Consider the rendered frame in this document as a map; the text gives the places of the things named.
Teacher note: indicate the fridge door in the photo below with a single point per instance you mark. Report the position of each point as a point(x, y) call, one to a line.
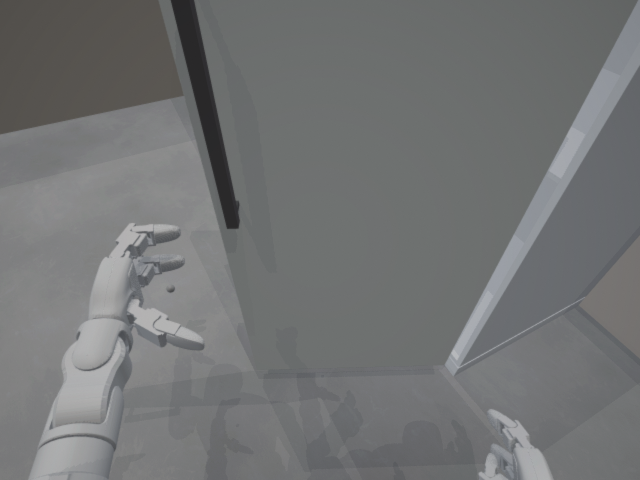
point(383, 153)

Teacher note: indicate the robot left hand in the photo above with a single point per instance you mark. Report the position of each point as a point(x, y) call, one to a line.
point(119, 278)

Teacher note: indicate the robot left forearm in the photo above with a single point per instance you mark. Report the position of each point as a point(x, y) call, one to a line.
point(82, 429)

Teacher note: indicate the handle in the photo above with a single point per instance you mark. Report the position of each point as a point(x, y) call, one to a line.
point(192, 44)

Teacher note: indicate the robot right hand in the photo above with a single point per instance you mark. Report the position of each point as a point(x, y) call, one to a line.
point(526, 462)

